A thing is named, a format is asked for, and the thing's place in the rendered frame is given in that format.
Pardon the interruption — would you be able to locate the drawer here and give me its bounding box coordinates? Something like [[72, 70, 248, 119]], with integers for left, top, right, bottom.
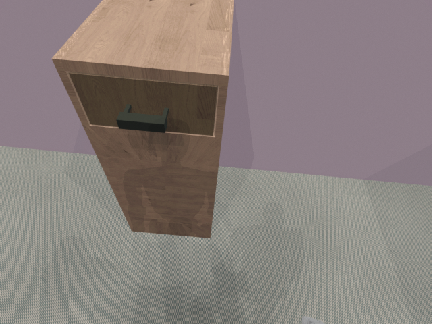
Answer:
[[69, 72, 218, 136]]

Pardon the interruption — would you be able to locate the handle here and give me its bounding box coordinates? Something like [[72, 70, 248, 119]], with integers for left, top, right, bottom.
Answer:
[[116, 104, 169, 133]]

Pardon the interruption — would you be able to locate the cabinet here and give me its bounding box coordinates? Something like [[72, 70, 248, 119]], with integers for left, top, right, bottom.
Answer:
[[52, 0, 234, 238]]

